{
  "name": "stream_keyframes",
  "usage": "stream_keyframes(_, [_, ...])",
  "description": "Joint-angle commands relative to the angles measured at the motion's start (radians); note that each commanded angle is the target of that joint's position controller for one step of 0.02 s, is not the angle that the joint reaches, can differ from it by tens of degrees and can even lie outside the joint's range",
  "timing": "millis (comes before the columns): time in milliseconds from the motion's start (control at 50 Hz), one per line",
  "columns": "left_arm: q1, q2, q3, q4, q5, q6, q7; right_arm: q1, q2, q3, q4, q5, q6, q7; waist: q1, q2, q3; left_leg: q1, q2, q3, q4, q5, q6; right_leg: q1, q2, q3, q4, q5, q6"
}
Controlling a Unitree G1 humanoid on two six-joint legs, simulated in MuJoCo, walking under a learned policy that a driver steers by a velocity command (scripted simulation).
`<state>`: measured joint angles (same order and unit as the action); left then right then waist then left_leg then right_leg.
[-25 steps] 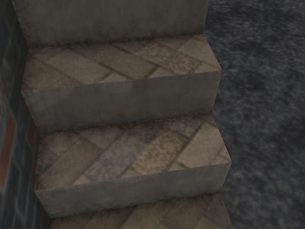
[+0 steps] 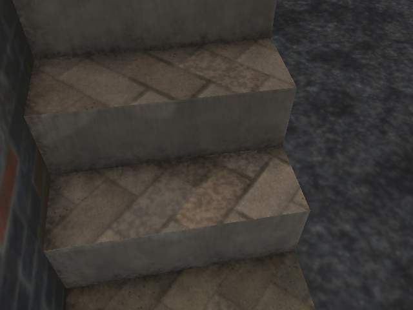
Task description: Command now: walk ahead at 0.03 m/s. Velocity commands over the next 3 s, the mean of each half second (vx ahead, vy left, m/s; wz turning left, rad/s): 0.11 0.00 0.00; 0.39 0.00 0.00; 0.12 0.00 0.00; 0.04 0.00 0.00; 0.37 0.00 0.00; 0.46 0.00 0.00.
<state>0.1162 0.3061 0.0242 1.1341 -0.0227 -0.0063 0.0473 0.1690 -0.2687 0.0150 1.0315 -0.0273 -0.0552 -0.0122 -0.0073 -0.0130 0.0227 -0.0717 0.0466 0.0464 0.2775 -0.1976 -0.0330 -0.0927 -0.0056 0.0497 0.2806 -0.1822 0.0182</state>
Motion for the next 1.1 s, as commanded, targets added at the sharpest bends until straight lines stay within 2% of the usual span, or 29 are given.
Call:
stream_keyframes(20, [-0.003, 0.124, 0.029, -0.043, 0.001, 0.008, 0.012, 0.025, -0.117, -0.018, -0.038, 0.000, -0.020, 0.002, -0.004, 0.039, -0.023, -0.036, 0.038, -0.032, -0.023, 0.107, -0.005, -0.013, -0.049, 0.033, -0.011, 0.210, -0.047])
stream_keyframes(260, [0.032, 0.116, 0.046, -0.055, -0.001, 0.016, 0.007, 0.076, -0.130, -0.012, -0.063, 0.003, -0.027, -0.005, -0.005, 0.016, -0.021, -0.061, 0.033, -0.035, -0.005, 0.080, -0.002, -0.015, -0.044, 0.043, 0.012, 0.228, -0.050])
stream_keyframes(280, [0.042, 0.068, 0.020, -0.040, 0.043, -0.006, -0.011, 0.058, -0.058, 0.006, -0.052, 0.036, -0.005, -0.029, 0.012, -0.009, -0.028, -0.044, 0.075, -0.076, -0.031, 0.138, 0.010, 0.008, -0.086, 0.056, -0.006, 0.250, -0.047])
stream_keyframes(300, [0.045, 0.056, 0.017, -0.032, 0.040, -0.017, -0.017, 0.050, -0.070, 0.008, -0.059, 0.037, 0.006, -0.037, 0.011, -0.001, -0.033, -0.017, 0.071, -0.073, -0.041, 0.112, 0.010, 0.007, -0.080, 0.062, -0.025, 0.216, -0.044])
stream_keyframes(360, [0.010, 0.079, 0.010, -0.033, 0.033, -0.029, -0.017, 0.025, -0.099, 0.002, -0.066, 0.027, 0.009, -0.036, 0.005, 0.014, -0.021, 0.006, 0.069, -0.078, -0.069, 0.079, 0.010, 0.001, -0.076, 0.068, -0.056, 0.167, -0.042])
stream_keyframes(480, [-0.027, 0.086, 0.003, -0.036, 0.018, -0.050, -0.017, -0.002, -0.090, 0.000, -0.072, 0.027, -0.006, -0.028, -0.001, 0.025, -0.009, 0.040, 0.071, -0.073, -0.087, 0.134, 0.003, 0.002, -0.084, 0.070, -0.076, 0.218, -0.049])
stream_keyframes(580, [-0.046, 0.076, -0.002, -0.038, 0.016, -0.062, -0.016, -0.028, -0.078, -0.001, -0.080, 0.030, -0.016, -0.026, 0.001, 0.025, -0.037, 0.070, 0.075, -0.070, -0.094, 0.188, -0.001, 0.027, -0.094, 0.069, -0.079, 0.288, -0.052])
stream_keyframes(840, [-0.115, 0.090, -0.011, -0.056, 0.018, -0.067, -0.016, -0.099, -0.091, -0.005, -0.100, 0.030, -0.022, -0.025, 0.007, 0.015, -0.090, 0.098, 0.085, -0.070, -0.097, 0.292, -0.005, 0.072, -0.116, 0.066, -0.070, 0.416, -0.053])
stream_keyframes(860, [-0.127, 0.088, -0.013, -0.060, 0.015, -0.066, -0.016, -0.115, -0.084, 0.000, -0.111, 0.029, -0.024, -0.022, 0.007, 0.012, -0.090, 0.093, 0.091, -0.071, -0.096, 0.327, -0.003, 0.076, -0.122, 0.063, -0.064, 0.450, -0.049])
stream_keyframes(940, [-0.109, 0.106, -0.010, -0.050, 0.015, -0.065, -0.017, -0.096, -0.104, -0.003, -0.102, 0.033, -0.023, -0.022, 0.007, 0.018, -0.111, 0.106, 0.094, -0.065, -0.073, 0.394, -0.004, 0.089, -0.126, 0.057, -0.039, 0.497, -0.047])
stream_keyframes(1100, [-0.104, 0.115, -0.003, -0.029, 0.019, -0.055, -0.021, -0.082, -0.112, -0.010, -0.087, 0.032, -0.011, -0.022, 0.004, 0.020, -0.089, 0.087, 0.091, -0.061, -0.051, 0.352, -0.001, 0.060, -0.120, 0.051, -0.022, 0.422, -0.043])
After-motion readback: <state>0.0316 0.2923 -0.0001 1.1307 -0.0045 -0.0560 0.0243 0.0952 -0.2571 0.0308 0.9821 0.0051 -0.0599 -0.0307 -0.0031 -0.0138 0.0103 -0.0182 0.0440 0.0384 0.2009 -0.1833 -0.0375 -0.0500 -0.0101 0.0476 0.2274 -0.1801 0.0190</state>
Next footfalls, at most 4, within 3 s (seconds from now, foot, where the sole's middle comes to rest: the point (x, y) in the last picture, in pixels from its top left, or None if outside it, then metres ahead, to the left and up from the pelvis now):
none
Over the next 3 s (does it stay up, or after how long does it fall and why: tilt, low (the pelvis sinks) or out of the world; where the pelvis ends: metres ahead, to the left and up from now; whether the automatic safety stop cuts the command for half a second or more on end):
stays up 0.02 0.00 0.00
